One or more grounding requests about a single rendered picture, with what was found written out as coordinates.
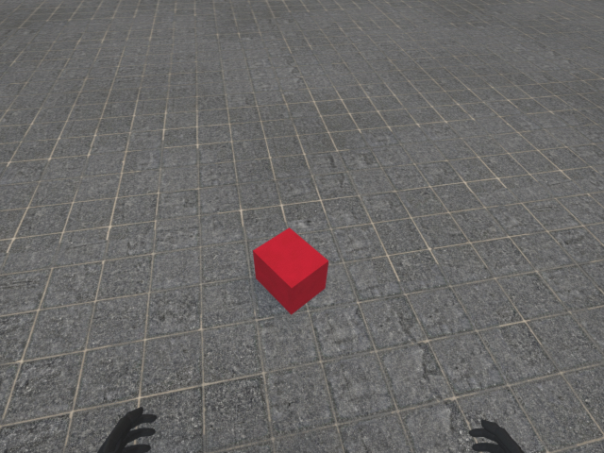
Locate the carton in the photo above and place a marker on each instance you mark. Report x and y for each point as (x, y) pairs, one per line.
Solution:
(291, 270)

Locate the robot left hand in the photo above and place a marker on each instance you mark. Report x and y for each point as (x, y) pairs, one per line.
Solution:
(121, 434)

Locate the robot right hand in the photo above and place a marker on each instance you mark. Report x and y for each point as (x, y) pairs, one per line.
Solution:
(492, 431)

